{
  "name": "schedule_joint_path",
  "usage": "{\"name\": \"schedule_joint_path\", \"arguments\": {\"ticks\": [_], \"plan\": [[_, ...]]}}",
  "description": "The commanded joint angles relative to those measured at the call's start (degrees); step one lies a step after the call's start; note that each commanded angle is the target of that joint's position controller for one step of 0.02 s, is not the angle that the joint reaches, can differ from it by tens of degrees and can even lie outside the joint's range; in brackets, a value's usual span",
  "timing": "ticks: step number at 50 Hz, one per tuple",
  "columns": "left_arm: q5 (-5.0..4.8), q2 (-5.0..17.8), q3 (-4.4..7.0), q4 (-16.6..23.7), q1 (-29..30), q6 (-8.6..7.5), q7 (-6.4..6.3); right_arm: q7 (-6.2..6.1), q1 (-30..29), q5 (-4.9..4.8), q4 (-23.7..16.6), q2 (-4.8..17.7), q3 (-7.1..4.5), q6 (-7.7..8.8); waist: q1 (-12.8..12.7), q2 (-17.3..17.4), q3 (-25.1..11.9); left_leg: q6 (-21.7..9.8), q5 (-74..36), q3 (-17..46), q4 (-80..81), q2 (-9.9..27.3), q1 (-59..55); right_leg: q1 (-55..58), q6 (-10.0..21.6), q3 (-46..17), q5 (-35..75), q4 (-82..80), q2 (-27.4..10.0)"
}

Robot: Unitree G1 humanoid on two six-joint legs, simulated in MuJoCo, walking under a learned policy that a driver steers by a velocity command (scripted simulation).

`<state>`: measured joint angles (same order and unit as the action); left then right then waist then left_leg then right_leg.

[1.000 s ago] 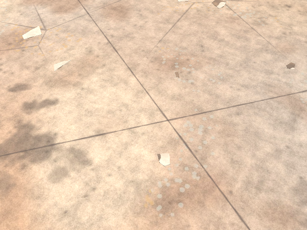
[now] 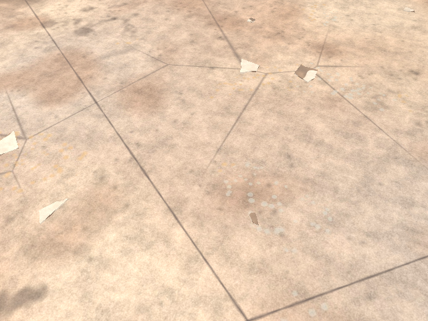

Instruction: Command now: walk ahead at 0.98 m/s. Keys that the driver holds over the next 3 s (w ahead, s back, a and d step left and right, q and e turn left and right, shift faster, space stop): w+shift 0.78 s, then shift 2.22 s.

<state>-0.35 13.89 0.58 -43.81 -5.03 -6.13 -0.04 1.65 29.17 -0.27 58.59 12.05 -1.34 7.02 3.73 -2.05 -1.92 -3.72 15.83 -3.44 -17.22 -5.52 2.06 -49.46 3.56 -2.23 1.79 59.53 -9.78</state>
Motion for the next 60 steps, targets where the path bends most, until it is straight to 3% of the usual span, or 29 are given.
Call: {"name": "schedule_joint_path", "arguments": {"ticks": [1,5,7,9,10,11,12,13,14,15,16,20,24,30,33,35,36,37,38,39,41,43,47,52,55,57,58,59,60], "plan": [[-0.25,1.63,-0.1,3.78,5.24,-1.14,0.83,-1.3,-3.74,-0.88,-5.13,7.65,-0.69,1.85,-1.76,1.17,9.72,-8.04,-9.18,7.11,14.78,12.93,15.2,10.51,-0.82,2.99,13.5,-14.91,1.45],[-1.47,2.02,-0.09,7.25,13.77,-1.98,3.03,-2.07,1.45,-1.07,-3.84,9.58,-0.84,0.05,0.73,2.02,12.73,-7.1,-15.72,5.52,14.4,16.75,-1.46,8.68,-0.13,4.01,11.54,-29.41,4.52],[-1.61,3.97,0.78,8.27,12.53,-2.22,3.77,-2.14,1.14,-0.11,-4.01,11.07,-1.17,-1.15,-1.46,4.9,10.09,-6.11,-36.89,4.84,8.07,18.69,-9.73,11.08,1.53,5.97,4.49,-31.13,7.8],[-2.48,8.5,2.87,6.59,0.66,-1.55,3.13,-2.07,-0.13,2.17,-3.98,13.03,-1.69,-2.58,-8.86,10.76,0.67,-5.12,-65.04,4.14,-7.88,19.27,-15.2,23.08,4.27,7.9,-4.42,-27.54,11.95],[-2.67,11.22,4.2,3.0,-13.25,-0.88,2.37,-2.08,-3.39,2.69,-4.92,12.8,-1.5,-3.22,-16.2,11.89,-6.37,-3.58,-67.37,2.12,-24.41,17.57,-7.38,40.51,6.03,7.22,-5.18,-26.61,11.51],[-1.0,16.01,5.35,-0.31,-25.43,-0.09,1.48,-1.89,-1.99,2.8,-7.44,8.24,-0.3,-2.67,-17.12,2.23,-16.85,-2.67,-47.58,2.07,-47.18,12.91,13.27,64.89,9.69,-9.9,-19.28,-24.11,-0.54],[-0.62,16.58,5.75,-1.53,-28.02,-0.64,2.26,-0.56,5.85,-0.1,-6.61,-1.12,2.29,-0.16,-11.28,-19.35,-27.63,-0.11,5.32,9.35,-67.84,0.81,33.26,81.55,18.8,-44.53,-45.22,-37.46,-12.2],[-0.09,10.2,4.39,-2.75,-26.85,-0.79,2.04,-0.51,-0.13,-2.68,-7.79,6.64,0.59,1.72,-13.27,-14.34,-22.03,-3.38,6.51,14.38,-70.03,4.51,40.17,79.31,14.48,-48.35,-48.61,-44.93,-9.73],[0.5,7.28,3.63,-2.74,-23.36,-0.86,1.89,-0.56,-9.21,-4.35,-10.83,8.78,0.14,2.43,-12.74,-9.24,-11.62,-4.28,5.5,12.3,-70.21,6.98,43.29,70.61,12.2,-36.68,-38.81,-44.18,-8.37],[1.17,6.54,3.34,-2.84,-18.95,-1.32,2.41,-0.81,-13.96,-3.33,-12.86,7.18,0.65,2.8,-10.0,1.7,-5.82,-4.47,2.73,11.34,-66.09,9.23,41.97,59.52,11.11,-29.96,-28.65,-45.52,-6.44],[1.68,4.59,2.76,-2.62,-15.28,-1.9,2.82,-0.94,-15.2,-2.1,-13.28,6.46,0.3,2.34,-6.87,4.22,-2.96,-4.38,-0.14,11.26,-61.67,11.63,39.03,51.03,10.64,-24.27,-23.18,-46.36,-4.2],[-0.05,3.08,1.96,-4.3,-11.83,-2.0,2.99,-0.86,-12.48,-1.21,-13.18,3.48,0.64,-1.24,-0.49,0.63,4.75,-1.61,-2.61,9.69,-54.19,16.09,37.22,35.28,10.98,-13.89,-19.7,-52.32,-1.09],[0.14,5.44,2.22,-5.64,-16.48,-2.27,1.41,-1.22,-24.23,0.29,-17.19,5.22,0.65,-0.86,-3.82,1.51,9.64,1.48,-19.72,6.04,-37.03,15.77,41.87,33.71,9.64,-5.05,-7.83,-54.96,1.84],[-1.07,7.83,2.24,-8.41,-25.17,-1.36,0.01,1.3,-37.21,-1.39,-21.85,5.17,0.74,0.75,-7.97,1.13,12.25,0.57,-31.2,2.27,-12.99,10.45,35.56,46.59,7.0,0.5,-1.24,-57.58,-0.35],[0.32,10.46,2.87,-8.71,-24.67,0.48,-0.35,1.99,-34.3,-1.76,-22.87,8.36,-0.78,0.89,-4.14,-3.16,7.27,-1.66,-21.22,-0.3,-11.8,5.63,31.7,59.13,5.34,1.04,28.08,-48.07,-3.35],[2.54,11.87,3.21,-8.73,-22.01,2.17,-0.47,0.92,-17.52,-2.75,-19.51,12.94,-3.1,-0.2,5.76,-8.12,-3.47,-4.58,-13.6,-1.95,-15.4,2.55,14.83,60.47,3.92,2.47,50.84,-27.34,-3.22],[2.86,10.3,2.49,-6.98,-19.26,2.45,-0.75,0.04,-2.98,-2.18,-15.62,15.39,-3.92,-1.11,12.12,-6.07,-11.7,-6.11,-9.34,5.13,-20.08,8.74,-7.27,44.96,2.71,2.67,40.76,-7.46,-1.56],[1.65,-2.35,-0.53,-6.05,-31.15,0.55,0.87,0.36,2.38,0.01,-13.64,21.41,-5.46,-0.58,3.23,17.38,-23.46,-17.76,16.9,39.35,-14.04,24.53,-33.14,17.35,-0.67,-1.44,-8.85,19.5,11.13],[-1.67,1.74,-0.2,-7.51,-29.48,-1.75,1.19,0.57,5.05,0.13,-12.05,15.48,-4.49,-0.27,5.83,18.27,-28.11,-16.59,31.14,56.94,0.52,25.81,-35.71,10.35,1.51,-9.27,-27.14,25.14,12.96],[-3.97,7.01,1.3,-4.1,-18.92,-2.59,0.94,0.31,0.56,-0.04,-11.42,11.56,-3.5,-0.11,5.59,15.41,-14.53,-12.31,25.92,47.79,2.33,24.12,-27.13,4.48,3.34,-7.15,-25.05,26.42,9.2],[-2.06,6.07,1.14,-1.24,-9.74,-3.06,0.11,1.08,-11.28,1.55,-13.03,8.69,-2.33,0.48,0.13,0.94,-1.43,-10.3,-8.81,29.85,2.18,20.31,-2.51,9.73,2.53,-4.85,-20.0,20.17,5.49],[-1.06,4.96,1.72,-2.15,-14.34,-0.94,0.11,1.72,-15.57,2.28,-12.59,5.01,-1.15,0.79,-5.79,3.08,-0.19,-9.49,-32.72,18.34,2.09,17.4,8.66,18.14,0.78,-4.24,-19.53,15.28,2.71],[0.43,2.49,1.16,-0.12,-10.55,0.52,-0.21,0.08,-14.95,0.84,-9.9,8.11,-1.35,1.25,-7.28,5.07,3.63,-9.09,-51.33,6.66,5.04,13.74,16.38,18.84,-2.78,0.6,-11.75,-1.79,3.84],[0.88,2.5,0.76,2.96,2.14,-0.52,1.44,-2.14,-7.89,-0.47,-7.31,10.61,-1.5,-0.04,-1.39,5.51,1.44,-6.1,-38.68,3.85,4.2,11.77,10.01,25.17,-2.55,3.22,14.92,-28.31,8.84],[1.48,6.31,1.96,3.22,1.17,-0.81,2.23,-2.93,-8.7,-0.13,-6.26,10.99,-1.77,-1.52,-3.1,6.57,0.67,-4.45,-35.29,6.36,-1.41,14.39,3.06,26.24,-0.48,0.79,12.82,-32.44,9.18],[2.09,8.37,3.18,-0.66,-9.36,-1.26,2.21,-3.02,-11.26,0.33,-6.74,10.97,-1.88,-2.85,-8.16,4.88,-3.34,-2.21,-40.53,5.48,-13.93,12.25,0.6,34.96,0.97,2.1,13.37,-34.69,10.92],[2.6,10.66,3.7,-1.93,-13.32,-1.38,1.88,-2.87,-10.08,0.99,-7.57,10.07,-1.52,-3.22,-8.68,-0.25,-7.61,0.01,-30.65,3.27,-26.37,7.79,3.9,43.68,2.33,-0.85,35.12,-33.17,6.35],[4.18,11.18,2.9,-1.0,-12.95,-0.84,1.6,-2.0,1.77,1.55,-5.5,2.95,0.56,-3.19,-3.63,-13.88,-15.6,3.57,8.36,3.68,-47.42,1.66,19.99,61.79,13.71,-16.88,56.92,-28.15,-8.86],[3.19,5.84,1.48,-1.31,-13.92,-0.22,1.86,-1.05,7.68,0.34,-2.8,2.94,1.11,-3.27,-3.34,-13.19,-23.66,4.66,24.39,10.57,-55.21,1.14,24.4,66.01,18.98,-26.5,52.92,-29.52,-13.21]]}}
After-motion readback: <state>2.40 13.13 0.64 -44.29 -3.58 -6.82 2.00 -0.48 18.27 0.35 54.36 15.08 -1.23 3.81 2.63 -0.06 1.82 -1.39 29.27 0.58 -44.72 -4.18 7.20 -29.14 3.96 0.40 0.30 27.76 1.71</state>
